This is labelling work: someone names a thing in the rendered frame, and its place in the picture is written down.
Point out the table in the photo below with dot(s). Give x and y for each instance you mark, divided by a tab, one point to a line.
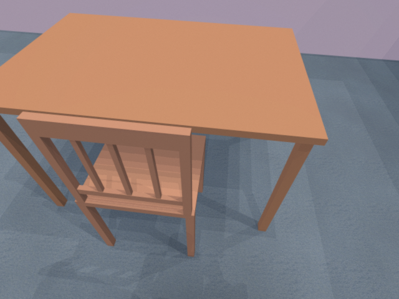
217	79

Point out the chair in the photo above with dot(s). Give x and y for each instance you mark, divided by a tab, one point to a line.
145	168

